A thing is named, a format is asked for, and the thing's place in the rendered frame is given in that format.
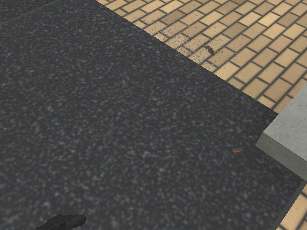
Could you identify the robot left hand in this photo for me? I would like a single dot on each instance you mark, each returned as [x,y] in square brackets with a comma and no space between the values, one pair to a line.
[61,222]

